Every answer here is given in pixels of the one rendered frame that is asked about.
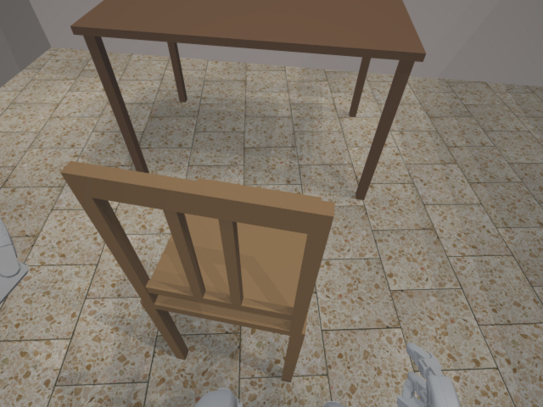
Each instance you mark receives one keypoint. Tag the robot left hand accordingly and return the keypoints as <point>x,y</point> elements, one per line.
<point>11,270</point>

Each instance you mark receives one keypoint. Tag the robot right hand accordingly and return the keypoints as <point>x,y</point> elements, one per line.
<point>437,391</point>

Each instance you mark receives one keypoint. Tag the chair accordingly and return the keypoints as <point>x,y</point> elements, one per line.
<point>241,255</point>

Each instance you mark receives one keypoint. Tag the table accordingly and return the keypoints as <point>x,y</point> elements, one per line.
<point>379,29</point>

